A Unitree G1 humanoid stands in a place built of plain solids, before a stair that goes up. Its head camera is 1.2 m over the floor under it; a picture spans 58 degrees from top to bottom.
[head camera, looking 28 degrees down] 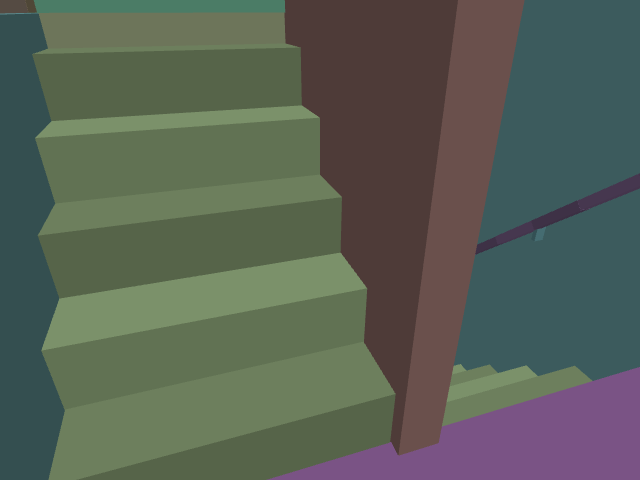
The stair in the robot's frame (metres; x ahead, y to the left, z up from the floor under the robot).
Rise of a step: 0.21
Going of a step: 0.24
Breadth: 0.91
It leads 18 degrees to the left of straight ahead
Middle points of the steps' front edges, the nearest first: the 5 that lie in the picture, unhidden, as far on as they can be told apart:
0.76 0.21 0.22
0.99 0.28 0.43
1.21 0.36 0.65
1.44 0.43 0.86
1.67 0.50 1.07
